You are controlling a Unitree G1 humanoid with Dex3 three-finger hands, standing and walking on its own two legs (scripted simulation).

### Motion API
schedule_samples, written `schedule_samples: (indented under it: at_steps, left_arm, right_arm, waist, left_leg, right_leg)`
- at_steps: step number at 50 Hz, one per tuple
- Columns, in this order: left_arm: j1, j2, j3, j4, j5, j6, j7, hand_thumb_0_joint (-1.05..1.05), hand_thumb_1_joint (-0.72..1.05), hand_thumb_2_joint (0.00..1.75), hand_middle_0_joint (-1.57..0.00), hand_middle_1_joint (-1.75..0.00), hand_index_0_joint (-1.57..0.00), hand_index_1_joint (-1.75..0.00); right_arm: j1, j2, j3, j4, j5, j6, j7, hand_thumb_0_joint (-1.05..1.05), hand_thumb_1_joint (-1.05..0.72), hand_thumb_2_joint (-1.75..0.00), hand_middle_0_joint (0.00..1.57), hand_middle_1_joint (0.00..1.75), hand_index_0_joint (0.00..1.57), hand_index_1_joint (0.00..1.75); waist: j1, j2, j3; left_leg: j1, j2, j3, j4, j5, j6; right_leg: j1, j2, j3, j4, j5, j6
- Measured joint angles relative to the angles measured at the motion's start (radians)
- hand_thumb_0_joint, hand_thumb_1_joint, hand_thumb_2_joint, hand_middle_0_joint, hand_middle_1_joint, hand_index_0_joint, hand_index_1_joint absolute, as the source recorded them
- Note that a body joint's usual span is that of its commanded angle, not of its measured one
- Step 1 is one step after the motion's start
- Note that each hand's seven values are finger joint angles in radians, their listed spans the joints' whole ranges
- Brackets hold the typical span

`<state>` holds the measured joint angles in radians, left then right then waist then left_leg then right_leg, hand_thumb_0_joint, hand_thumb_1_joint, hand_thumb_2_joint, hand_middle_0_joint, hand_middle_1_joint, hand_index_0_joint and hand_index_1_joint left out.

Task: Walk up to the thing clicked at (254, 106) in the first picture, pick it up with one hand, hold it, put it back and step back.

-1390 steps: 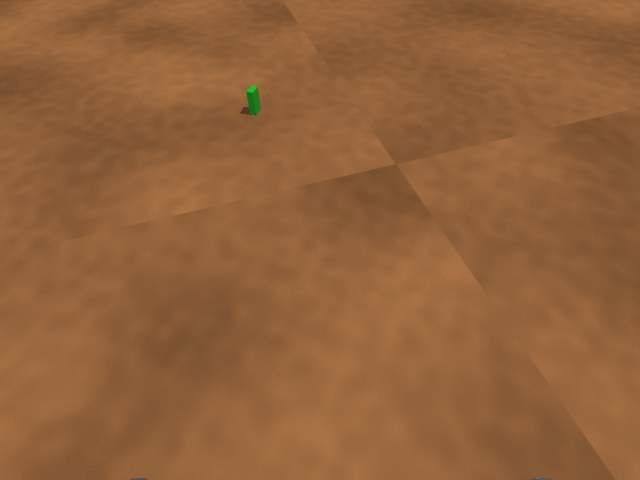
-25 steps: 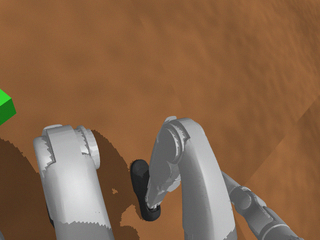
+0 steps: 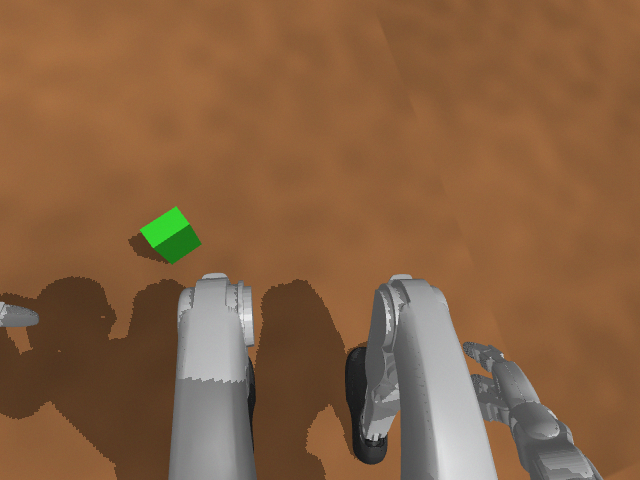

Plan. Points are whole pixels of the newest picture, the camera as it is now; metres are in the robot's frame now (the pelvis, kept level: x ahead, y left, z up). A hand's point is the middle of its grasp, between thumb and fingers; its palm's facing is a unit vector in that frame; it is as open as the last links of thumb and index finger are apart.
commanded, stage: home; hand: left
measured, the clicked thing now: (173, 237) +0.42 +0.27 -0.31
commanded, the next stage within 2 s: none
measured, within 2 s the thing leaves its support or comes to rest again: neither
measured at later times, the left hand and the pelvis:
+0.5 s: hand out of the picture +0.24 +0.29 +0.13, palm faces +0.29 -0.86 -0.43, open 17.5 cm; pelvis +0.05 -0.01 +0.23, yaw +6 degrees
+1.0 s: hand out of the picture +0.24 +0.22 +0.29, palm faces +0.23 -0.93 -0.30, open 17.5 cm; pelvis +0.10 +0.02 +0.34, yaw +8 degrees
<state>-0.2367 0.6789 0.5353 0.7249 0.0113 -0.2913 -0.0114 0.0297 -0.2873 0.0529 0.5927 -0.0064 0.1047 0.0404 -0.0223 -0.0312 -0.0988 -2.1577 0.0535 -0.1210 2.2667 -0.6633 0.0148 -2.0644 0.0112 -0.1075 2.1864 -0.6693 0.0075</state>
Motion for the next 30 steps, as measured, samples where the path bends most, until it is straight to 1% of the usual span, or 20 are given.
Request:
schedule_samples:
  at_steps: [3, 6, 9, 12, 15, 20, 26, 30]
  left_arm:
    - [0.048, -0.051, -0.045, -0.054, -0.002, 0.087, 0.013, -0.01, -0.52, 0.06, -0.06, -0.07, -0.06, -0.06]
    - [0.107, -0.126, -0.106, -0.163, -0.004, 0.16, 0.025, -0.01, -0.52, 0.06, -0.06, -0.06, -0.06, -0.05]
    - [0.172, -0.195, -0.163, -0.27, -0.006, 0.222, 0.04, -0.01, -0.53, 0.06, -0.06, -0.06, -0.06, -0.05]
    - [0.226, -0.245, -0.202, -0.354, -0.01, 0.282, 0.063, -0.01, -0.53, 0.06, -0.06, -0.06, -0.07, -0.05]
    - [0.273, -0.272, -0.228, -0.399, -0.017, 0.328, 0.092, -0.01, -0.53, 0.06, -0.07, -0.06, -0.07, -0.05]
    - [0.342, -0.3, -0.272, -0.417, -0.021, 0.398, 0.136, -0.01, -0.54, 0.05, -0.07, -0.06, -0.07, -0.05]
    - [0.413, -0.351, -0.352, -0.426, -0.022, 0.471, 0.167, -0.01, -0.56, 0.04, -0.06, -0.05, -0.06, -0.05]
    - [0.461, -0.384, -0.405, -0.46, -0.023, 0.511, 0.184, -0.01, -0.56, 0.04, -0.06, -0.05, -0.06, -0.05]
  right_arm:
    - [0.016, -0.001, -0.03, 0.0, 0.016, 0.006, -0.011, 0.01, -0.9, -0.9, 0.21, 0.31, 0.2, 0.31]
    - [0.027, 0.003, -0.049, -0.01, 0.03, 0.007, -0.025, 0.01, -0.9, -0.9, 0.21, 0.31, 0.2, 0.31]
    - [0.03, 0.014, -0.055, -0.029, 0.044, 0.005, -0.047, 0.01, -0.9, -0.9, 0.21, 0.31, 0.2, 0.31]
    - [0.037, 0.028, -0.053, -0.049, 0.055, -0.001, -0.075, 0.01, -0.9, -0.9, 0.21, 0.31, 0.2, 0.31]
    - [0.044, 0.042, -0.048, -0.057, 0.059, -0.018, -0.106, 0.01, -0.9, -0.9, 0.21, 0.31, 0.2, 0.31]
    - [0.065, 0.049, -0.045, -0.067, 0.055, -0.057, -0.147, 0.01, -0.9, -0.9, 0.21, 0.31, 0.2, 0.3]
    - [0.107, 0.043, -0.044, -0.076, 0.052, -0.106, -0.18, 0.01, -0.9, -0.9, 0.21, 0.31, 0.2, 0.31]
    - [0.146, 0.047, -0.037, -0.08, 0.051, -0.124, -0.2, 0.01, -0.9, -0.9, 0.21, 0.31, 0.2, 0.31]
  waist:
    - [0.019, 0.024, -0.019]
    - [0.031, 0.036, -0.027]
    - [0.028, 0.038, -0.026]
    - [0.02, 0.031, -0.033]
    - [0.01, 0.025, -0.048]
    - [0.0, 0.026, -0.072]
    - [-0.006, 0.04, -0.087]
    - [-0.01, 0.041, -0.084]
  left_leg:
    - [0.041, 0.001, 0.022, -0.065, 0.001, -0.002]
    - [0.104, 0.001, 0.037, -0.14, 0.004, -0.007]
    - [0.193, 0.003, 0.047, -0.229, 0.007, -0.014]
    - [0.302, 0.004, 0.054, -0.329, 0.012, -0.022]
    - [0.423, 0.002, 0.057, -0.432, 0.019, -0.029]
    - [0.632, -0.001, 0.06, -0.602, 0.036, -0.032]
    - [0.866, -0.006, 0.066, -0.792, 0.068, -0.027]
    - [1.015, -0.009, 0.071, -0.912, 0.093, -0.021]
  right_leg:
    - [0.028, -0.003, 0.017, -0.05, -0.002, -0.001]
    - [0.08, -0.004, 0.029, -0.113, -0.002, -0.006]
    - [0.16, -0.004, 0.035, -0.193, 0.001, -0.012]
    - [0.263, -0.004, 0.037, -0.285, 0.004, -0.018]
    - [0.381, -0.005, 0.037, -0.384, 0.008, -0.024]
    - [0.594, -0.007, 0.034, -0.555, 0.023, -0.025]
    - [0.835, -0.009, 0.033, -0.757, 0.06, -0.017]
    - [0.988, -0.01, 0.035, -0.886, 0.09, -0.01]
